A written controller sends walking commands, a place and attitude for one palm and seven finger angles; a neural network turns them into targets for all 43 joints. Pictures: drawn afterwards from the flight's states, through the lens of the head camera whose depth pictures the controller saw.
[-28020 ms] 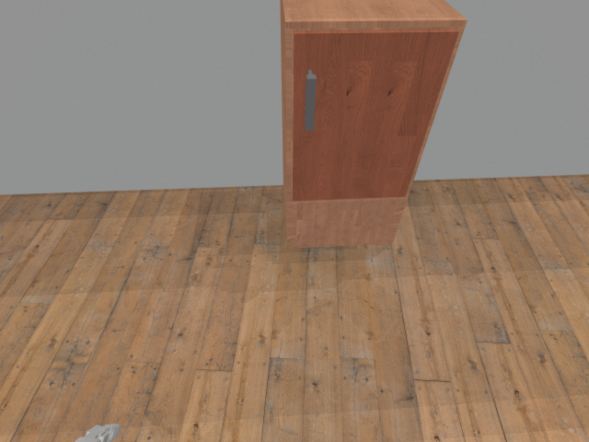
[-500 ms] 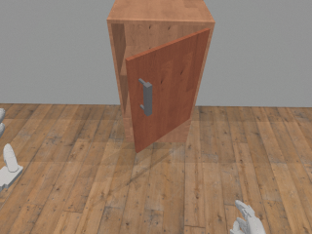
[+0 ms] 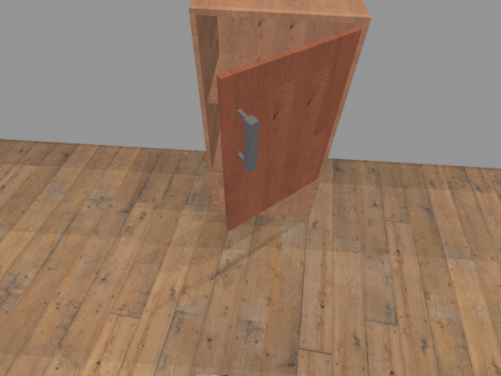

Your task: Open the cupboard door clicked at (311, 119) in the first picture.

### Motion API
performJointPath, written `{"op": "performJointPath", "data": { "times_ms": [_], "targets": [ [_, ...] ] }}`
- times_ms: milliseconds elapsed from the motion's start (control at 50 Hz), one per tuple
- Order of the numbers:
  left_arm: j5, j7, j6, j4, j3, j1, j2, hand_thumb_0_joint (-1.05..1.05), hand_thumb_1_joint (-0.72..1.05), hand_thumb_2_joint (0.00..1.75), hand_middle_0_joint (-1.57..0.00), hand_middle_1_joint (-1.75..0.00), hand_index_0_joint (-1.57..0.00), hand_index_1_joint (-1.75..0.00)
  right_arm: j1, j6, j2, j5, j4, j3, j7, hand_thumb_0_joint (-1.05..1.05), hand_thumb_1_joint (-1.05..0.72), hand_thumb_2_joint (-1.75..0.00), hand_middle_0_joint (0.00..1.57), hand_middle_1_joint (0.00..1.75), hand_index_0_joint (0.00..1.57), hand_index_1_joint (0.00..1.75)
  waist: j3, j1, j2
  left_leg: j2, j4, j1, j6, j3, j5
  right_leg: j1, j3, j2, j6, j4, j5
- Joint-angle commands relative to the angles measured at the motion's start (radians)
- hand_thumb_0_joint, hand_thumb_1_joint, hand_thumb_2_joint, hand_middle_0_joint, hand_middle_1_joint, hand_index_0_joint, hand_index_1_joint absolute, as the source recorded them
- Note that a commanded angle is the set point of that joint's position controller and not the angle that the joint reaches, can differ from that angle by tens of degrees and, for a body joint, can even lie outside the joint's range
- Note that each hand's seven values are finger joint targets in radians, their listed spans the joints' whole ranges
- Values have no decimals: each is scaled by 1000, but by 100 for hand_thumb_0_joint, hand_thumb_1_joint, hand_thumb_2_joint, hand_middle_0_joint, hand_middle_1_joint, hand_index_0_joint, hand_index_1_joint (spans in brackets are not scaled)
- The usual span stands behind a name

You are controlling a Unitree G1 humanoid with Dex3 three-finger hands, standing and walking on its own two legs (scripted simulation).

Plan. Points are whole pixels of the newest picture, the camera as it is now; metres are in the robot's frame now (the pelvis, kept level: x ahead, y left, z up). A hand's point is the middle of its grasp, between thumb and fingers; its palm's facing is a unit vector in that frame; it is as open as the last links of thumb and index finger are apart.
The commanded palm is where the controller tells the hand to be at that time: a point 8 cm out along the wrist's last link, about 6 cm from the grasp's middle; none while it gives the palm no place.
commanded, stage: let the arm hang, fingers relaxed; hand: left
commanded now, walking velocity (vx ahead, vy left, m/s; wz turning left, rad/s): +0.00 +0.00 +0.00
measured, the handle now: (245, 141) +0.63 +0.06 -0.03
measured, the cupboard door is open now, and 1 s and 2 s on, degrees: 39 39 39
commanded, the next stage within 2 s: look to check the result in 0.60 s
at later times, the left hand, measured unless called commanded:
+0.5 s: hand out of the picture +0.02 +0.14 -0.18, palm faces +0.03 -0.99 -0.16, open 7.3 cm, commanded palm none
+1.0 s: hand out of the picture +0.02 +0.14 -0.17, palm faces +0.05 -0.98 -0.18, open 7.4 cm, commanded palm none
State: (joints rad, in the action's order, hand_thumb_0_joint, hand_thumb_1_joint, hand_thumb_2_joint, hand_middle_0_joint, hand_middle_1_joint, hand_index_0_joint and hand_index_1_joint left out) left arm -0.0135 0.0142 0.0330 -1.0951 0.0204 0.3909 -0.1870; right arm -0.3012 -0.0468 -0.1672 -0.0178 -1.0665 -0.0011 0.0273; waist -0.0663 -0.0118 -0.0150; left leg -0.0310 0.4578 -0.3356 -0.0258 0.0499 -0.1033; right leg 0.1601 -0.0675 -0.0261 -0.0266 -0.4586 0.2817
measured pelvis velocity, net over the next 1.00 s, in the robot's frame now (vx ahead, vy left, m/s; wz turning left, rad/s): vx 0.04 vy -0.02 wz -0.02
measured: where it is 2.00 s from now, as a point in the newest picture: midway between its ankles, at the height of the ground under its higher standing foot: outside the picture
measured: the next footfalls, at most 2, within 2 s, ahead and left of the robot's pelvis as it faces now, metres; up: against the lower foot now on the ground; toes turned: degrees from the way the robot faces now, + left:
none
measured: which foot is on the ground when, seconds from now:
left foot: down 0.00-1.00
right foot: down 0.00-1.00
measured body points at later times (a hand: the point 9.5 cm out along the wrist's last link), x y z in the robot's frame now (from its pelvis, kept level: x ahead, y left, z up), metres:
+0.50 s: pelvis +0.02 -0.01 +0.00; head +0.02 -0.01 +0.45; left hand +0.02 +0.19 -0.16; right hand +0.00 -0.21 -0.16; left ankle +0.09 +0.10 -0.74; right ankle -0.02 -0.10 -0.74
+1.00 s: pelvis +0.04 -0.02 +0.00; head +0.06 -0.03 +0.45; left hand +0.02 +0.19 -0.16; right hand +0.03 -0.24 -0.16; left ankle +0.09 +0.10 -0.74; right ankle -0.02 -0.10 -0.74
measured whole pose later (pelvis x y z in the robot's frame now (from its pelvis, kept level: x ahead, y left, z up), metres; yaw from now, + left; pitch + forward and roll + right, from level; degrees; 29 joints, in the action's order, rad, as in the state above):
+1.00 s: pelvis +0.04 -0.02 +0.00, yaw -1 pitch -2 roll +0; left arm 0.00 0.04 -0.01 -1.15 0.02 0.33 -0.11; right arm -0.27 -0.01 -0.14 -0.02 -1.14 0.00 0.05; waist -0.05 0.00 -0.01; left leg -0.02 0.44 -0.24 0.00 0.03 -0.17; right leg 0.06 -0.04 -0.04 -0.05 -0.41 0.33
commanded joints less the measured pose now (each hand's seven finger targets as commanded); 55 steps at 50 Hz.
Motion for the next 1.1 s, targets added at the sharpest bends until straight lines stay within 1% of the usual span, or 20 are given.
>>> {"op": "performJointPath", "data": {
  "times_ms": [0, 40, 80, 120, 160, 200, 240, 280, 360, 420, 540, 600, 680, 780, 900, 960, 980, 1000, 1060, 1080],
  "targets": [
    [3, 12, -30, 14, 7, 20, -76, 0, 90, 90, -20, -30, -20, -30, -26, 21, -99, -3, 29, 31, 8, 0, -90, -90, 20, 30, 20, 30, -18, 24, 39, 91, -96, 91, -21, 107, -205, 135, 126, 109, -47, 164, 156],
    [5, 16, -31, -4, 4, 20, -67, 0, 90, 90, -20, -30, -20, -30, -44, 19, -86, -3, 9, 30, 8, 0, -90, -90, 20, 30, 20, 30, -38, 32, 74, 83, -62, 123, -16, 88, -172, 180, 136, 119, -51, 183, 190],
    [6, 19, -33, -14, 4, 22, -66, 0, 90, 90, -20, -30, -20, -30, -58, 20, -73, -3, -9, 28, 7, 0, -90, -90, 20, 30, 20, 30, -32, 38, 63, 81, -43, 153, -13, 71, -141, 201, 138, 126, -56, 184, 194],
    [7, 21, -33, -23, 2, 26, -58, 0, 90, 90, -20, -30, -20, -30, -67, 22, -63, -3, -22, 24, 8, 0, -90, -90, 20, 30, 20, 30, -37, 37, 58, 88, -57, 143, -15, 77, -138, 190, 131, 120, -52, 169, 178],
    [7, 24, -34, -32, 1, 41, -54, 0, 90, 90, -20, -30, -20, -30, -59, 24, -58, -3, -27, 22, 8, 0, -90, -90, 20, 30, 20, 30, -60, 25, 45, 92, -73, 120, -19, 80, -131, 178, 128, 112, -48, 160, 158],
    [7, 25, -31, -37, 2, 42, -44, 0, 90, 90, -20, -30, -20, -30, -64, 27, -45, -5, -41, 17, 9, 0, -90, -90, 20, 30, 20, 30, -93, 23, 28, 93, -96, 82, -21, 89, -144, 162, 123, 108, -45, 145, 142],
    [8, 27, -33, -40, 2, 52, -36, 0, 90, 90, -20, -30, -20, -30, -57, 30, -40, -5, -44, 16, 10, 0, -90, -90, 20, 30, 20, 30, -93, 17, 21, 91, -103, 78, -21, 86, -136, 147, 122, 107, -43, 139, 121],
    [8, 28, -35, -41, 4, 51, -36, 0, 90, 90, -20, -30, -20, -30, -63, 34, -32, -6, -49, 15, 11, 0, -90, -90, 20, 30, 20, 30, -67, 16, -3, 93, -107, 76, -23, 88, -114, 111, 118, 106, -42, 125, 85],
    [9, 31, -41, -36, 8, 46, -24, 0, 90, 90, -20, -30, -20, -30, -60, 43, -28, -4, -50, 14, 15, 0, -90, -90, 20, 30, 20, 30, -33, 8, 2, 96, -93, 92, -24, 80, -43, 66, 111, 109, -38, 119, 15],
    [9, 32, -43, -32, 9, 29, -16, 0, 90, 90, -20, -30, -20, -30, -55, 46, -23, -5, -54, 14, 16, 0, -90, -90, 20, 30, 20, 30, -37, 11, -3, 94, -85, 102, -21, 71, -2, 60, 115, 114, -38, 123, -23],
    [11, 32, -43, -28, 11, 14, -15, 0, 90, 90, -20, -30, -20, -30, -60, 45, -19, -5, -55, 14, 19, 0, -90, -90, 20, 30, 20, 30, -50, 16, -17, 94, -74, 107, -16, 61, 17, 54, 118, 114, -38, 135, -44],
    [11, 32, -43, -27, 11, 12, -12, 0, 90, 90, -20, -30, -20, -30, -58, 45, -23, -4, -53, 14, 21, 0, -90, -90, 20, 30, 20, 30, -46, 16, 6, 98, -68, 113, -18, 60, 34, 44, 114, 115, -37, 138, -62],
    [11, 32, -44, -27, 11, 12, -13, 0, 90, 90, -20, -30, -20, -30, -51, 46, -30, -4, -52, 15, 22, 0, -90, -90, 20, 30, 20, 30, -21, 17, 10, 102, -61, 139, -19, 57, 58, 32, 114, 116, -36, 136, -84],
    [11, 34, -45, -28, 11, 15, -18, 0, 90, 90, -20, -30, -20, -30, -43, 49, -35, -2, -55, 14, 24, 0, -90, -90, 20, 30, 20, 30, -9, 16, 27, 104, -53, 156, -21, 52, 118, 9, 112, 119, -30, 130, -161],
    [12, 35, -45, -32, 8, 20, -19, 0, 90, 90, -20, -30, -20, -30, -32, 45, -40, -2, -59, 12, 23, 0, -90, -90, 20, 30, 20, 30, -32, 17, 30, 102, -55, 160, -18, 47, 96, 19, 114, 119, -28, 142, -153],
    [11, 36, -46, -31, 8, 23, -19, 0, 90, 90, -20, -30, -20, -30, -29, 46, -44, 0, -56, 14, 24, 0, -90, -90, 20, 30, 20, 30, -26, 15, 33, 102, -50, 168, -18, 45, 99, 15, 115, 118, -27, 146, -159],
    [11, 35, -45, -32, 7, 22, -17, 0, 90, 90, -20, -30, -20, -30, -22, 45, -43, -2, -58, 13, 23, 0, -90, -90, 20, 30, 20, 30, -42, 16, 18, 102, -54, 165, -18, 44, 94, 23, 116, 120, -28, 148, -155],
    [12, 35, -45, -32, 6, 20, -19, 0, 90, 90, -20, -30, -20, -30, -24, 46, -44, -2, -58, 12, 24, 0, -90, -90, 20, 30, 20, 30, -34, 16, 9, 103, -55, 169, -17, 44, 96, 19, 120, 119, -28, 147, -157],
    [11, 35, -46, -31, 7, 21, -22, 0, 90, 90, -20, -30, -20, -30, -18, 46, -48, -1, -55, 12, 24, 0, -90, -90, 20, 30, 20, 30, -39, 13, 20, 103, -54, 166, -16, 43, 90, 18, 117, 116, -27, 153, -151],
    [12, 34, -45, -32, 6, 19, -21, 0, 90, 90, -20, -30, -20, -30, -18, 46, -47, -2, -56, 12, 24, 0, -90, -90, 20, 30, 20, 30, -32, 16, 11, 103, -56, 171, -15, 42, 90, 16, 120, 119, -28, 151, -152]
  ]
}}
